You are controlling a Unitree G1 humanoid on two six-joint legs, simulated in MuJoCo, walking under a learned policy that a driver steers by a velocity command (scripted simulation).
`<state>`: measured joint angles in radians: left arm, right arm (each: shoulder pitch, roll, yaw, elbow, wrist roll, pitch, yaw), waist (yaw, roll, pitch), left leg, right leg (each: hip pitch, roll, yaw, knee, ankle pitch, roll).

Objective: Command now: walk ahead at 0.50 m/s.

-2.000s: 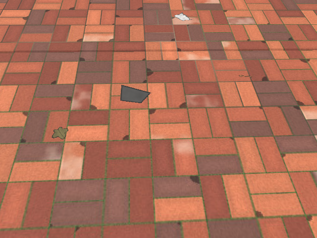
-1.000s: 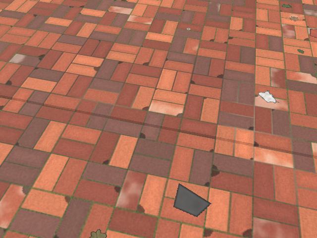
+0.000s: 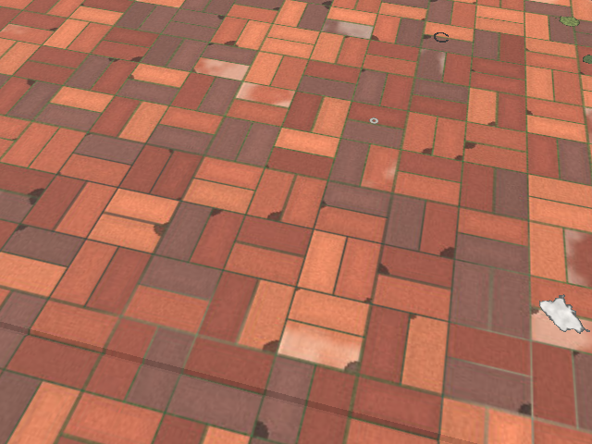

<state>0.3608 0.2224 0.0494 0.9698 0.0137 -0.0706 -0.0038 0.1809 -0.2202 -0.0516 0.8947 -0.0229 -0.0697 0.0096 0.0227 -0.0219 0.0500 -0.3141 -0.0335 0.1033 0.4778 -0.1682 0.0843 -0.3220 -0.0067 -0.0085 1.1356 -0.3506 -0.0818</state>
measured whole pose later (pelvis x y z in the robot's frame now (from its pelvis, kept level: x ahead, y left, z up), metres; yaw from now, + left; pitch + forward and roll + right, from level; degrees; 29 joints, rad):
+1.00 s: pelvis +0.40 -0.05 +0.00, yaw -10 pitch -1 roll +0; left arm 0.25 0.18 0.01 1.02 0.01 -0.03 0.03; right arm 0.25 -0.17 -0.01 1.04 -0.02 -0.01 -0.04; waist 0.01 -0.01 0.02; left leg -0.24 0.01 0.03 0.46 -0.20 0.01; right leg -0.11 0.08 -0.05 0.40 -0.27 -0.08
